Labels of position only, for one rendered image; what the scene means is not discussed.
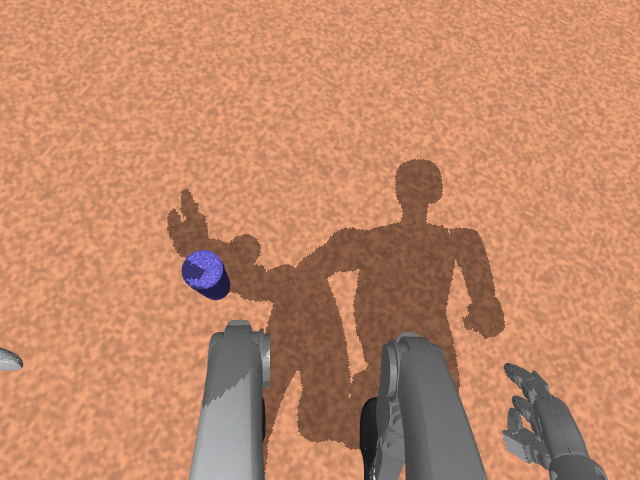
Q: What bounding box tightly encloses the left robot hand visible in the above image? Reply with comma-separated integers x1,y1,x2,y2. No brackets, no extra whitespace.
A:
0,348,23,371

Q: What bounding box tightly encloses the right robot arm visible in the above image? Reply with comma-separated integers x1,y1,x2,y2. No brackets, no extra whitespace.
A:
549,455,608,480

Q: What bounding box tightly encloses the right robot foot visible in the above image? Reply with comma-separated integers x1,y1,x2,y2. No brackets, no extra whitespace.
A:
360,397,378,480

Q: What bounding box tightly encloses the right robot hand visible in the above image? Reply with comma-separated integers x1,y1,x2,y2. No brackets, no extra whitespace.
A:
502,363,590,471

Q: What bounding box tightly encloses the cup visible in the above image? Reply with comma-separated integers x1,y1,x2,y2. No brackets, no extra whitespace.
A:
182,250,230,300

